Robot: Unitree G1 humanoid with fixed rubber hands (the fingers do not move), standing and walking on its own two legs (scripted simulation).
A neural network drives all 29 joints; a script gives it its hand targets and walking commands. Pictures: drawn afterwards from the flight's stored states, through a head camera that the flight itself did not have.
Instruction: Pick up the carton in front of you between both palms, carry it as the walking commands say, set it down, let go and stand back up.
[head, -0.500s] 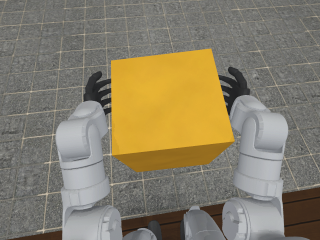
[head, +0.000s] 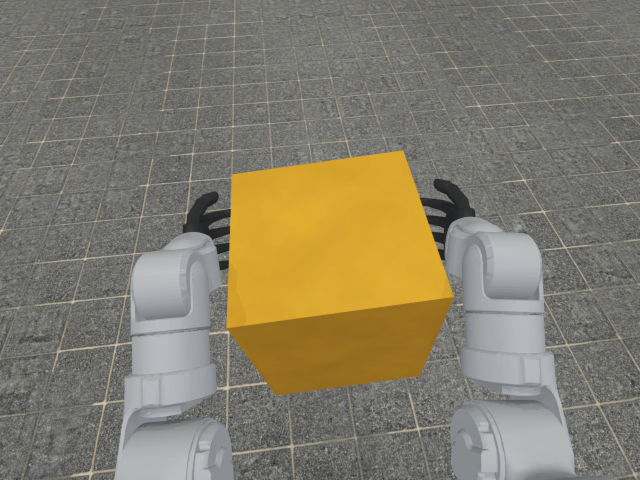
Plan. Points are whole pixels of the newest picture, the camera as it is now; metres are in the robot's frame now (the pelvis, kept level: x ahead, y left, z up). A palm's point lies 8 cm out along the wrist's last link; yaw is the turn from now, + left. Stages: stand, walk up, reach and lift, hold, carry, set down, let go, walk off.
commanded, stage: carry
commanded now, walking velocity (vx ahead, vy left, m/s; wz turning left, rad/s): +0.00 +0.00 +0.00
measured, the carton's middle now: (334, 283) +0.37 +0.00 +0.02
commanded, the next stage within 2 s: none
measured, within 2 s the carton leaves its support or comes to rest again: neither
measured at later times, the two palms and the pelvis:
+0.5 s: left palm (210, 271) +0.34 +0.13 +0.11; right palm (481, 261) +0.34 -0.16 +0.11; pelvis -0.02 -0.01 -0.01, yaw +0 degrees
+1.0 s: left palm (215, 309) +0.27 +0.11 +0.14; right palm (534, 305) +0.27 -0.19 +0.14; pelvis -0.07 -0.02 +0.00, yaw -1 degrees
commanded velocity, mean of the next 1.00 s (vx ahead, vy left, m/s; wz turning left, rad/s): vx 0.00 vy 0.00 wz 0.00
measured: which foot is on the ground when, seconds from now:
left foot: down 0.00-1.00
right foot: down 0.00-1.00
